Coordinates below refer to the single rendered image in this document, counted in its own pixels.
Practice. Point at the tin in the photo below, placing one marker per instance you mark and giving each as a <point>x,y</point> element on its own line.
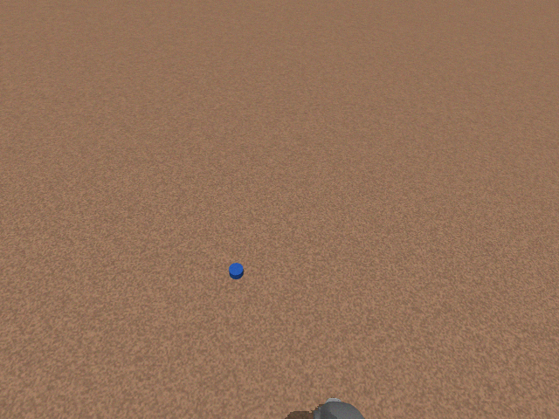
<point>236,271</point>

